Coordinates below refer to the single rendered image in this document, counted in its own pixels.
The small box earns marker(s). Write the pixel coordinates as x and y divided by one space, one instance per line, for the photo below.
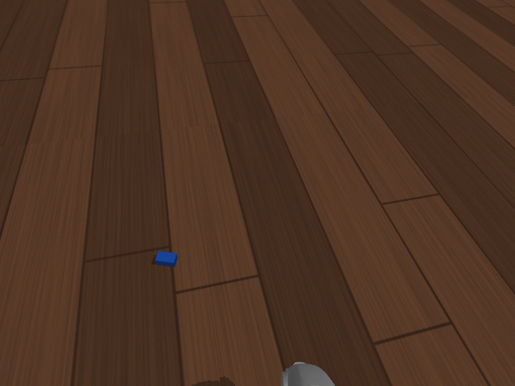
167 259

